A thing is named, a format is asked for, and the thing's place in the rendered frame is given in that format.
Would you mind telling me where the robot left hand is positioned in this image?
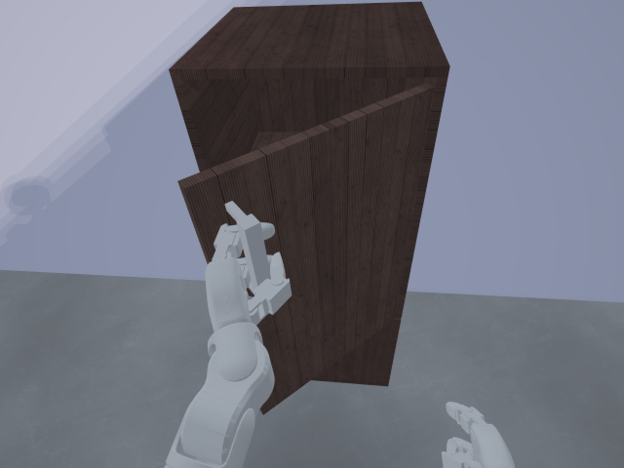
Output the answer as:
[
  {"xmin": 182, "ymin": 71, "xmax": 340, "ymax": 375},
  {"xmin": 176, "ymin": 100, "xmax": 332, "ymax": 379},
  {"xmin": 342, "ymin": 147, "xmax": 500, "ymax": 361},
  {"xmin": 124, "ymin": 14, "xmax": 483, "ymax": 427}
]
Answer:
[{"xmin": 205, "ymin": 222, "xmax": 292, "ymax": 332}]

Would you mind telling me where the handle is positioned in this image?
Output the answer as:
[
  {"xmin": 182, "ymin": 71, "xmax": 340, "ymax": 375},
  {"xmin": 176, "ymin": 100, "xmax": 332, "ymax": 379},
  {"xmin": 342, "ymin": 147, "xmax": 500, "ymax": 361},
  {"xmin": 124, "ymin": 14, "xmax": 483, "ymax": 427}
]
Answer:
[{"xmin": 224, "ymin": 201, "xmax": 271, "ymax": 307}]

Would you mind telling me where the cupboard door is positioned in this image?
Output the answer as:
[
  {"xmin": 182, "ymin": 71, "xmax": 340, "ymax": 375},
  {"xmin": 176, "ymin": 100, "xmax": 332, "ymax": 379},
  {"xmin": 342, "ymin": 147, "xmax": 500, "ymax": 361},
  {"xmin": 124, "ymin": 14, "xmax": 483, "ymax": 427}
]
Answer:
[{"xmin": 178, "ymin": 84, "xmax": 434, "ymax": 414}]

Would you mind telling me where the robot left forearm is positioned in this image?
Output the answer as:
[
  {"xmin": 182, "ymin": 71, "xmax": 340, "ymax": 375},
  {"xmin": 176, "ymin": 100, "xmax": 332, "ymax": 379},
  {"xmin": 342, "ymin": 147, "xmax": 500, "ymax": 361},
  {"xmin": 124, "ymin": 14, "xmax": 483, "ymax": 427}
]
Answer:
[{"xmin": 164, "ymin": 323, "xmax": 275, "ymax": 468}]

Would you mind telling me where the robot right hand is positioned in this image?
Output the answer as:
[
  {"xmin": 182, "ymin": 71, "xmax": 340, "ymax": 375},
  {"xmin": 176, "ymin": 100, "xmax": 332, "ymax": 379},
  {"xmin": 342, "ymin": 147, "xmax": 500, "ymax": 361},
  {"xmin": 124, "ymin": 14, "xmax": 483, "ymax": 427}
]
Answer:
[{"xmin": 442, "ymin": 402, "xmax": 516, "ymax": 468}]

